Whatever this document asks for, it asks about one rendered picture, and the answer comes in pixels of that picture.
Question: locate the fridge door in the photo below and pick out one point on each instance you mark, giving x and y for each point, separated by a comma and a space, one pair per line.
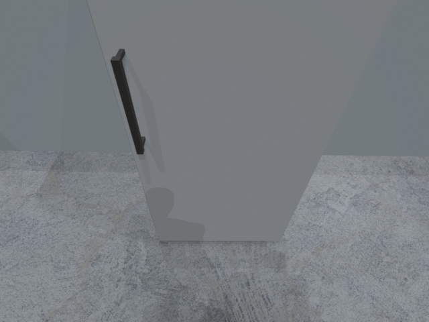
237, 101

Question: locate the handle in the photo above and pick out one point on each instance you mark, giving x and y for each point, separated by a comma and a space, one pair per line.
123, 87

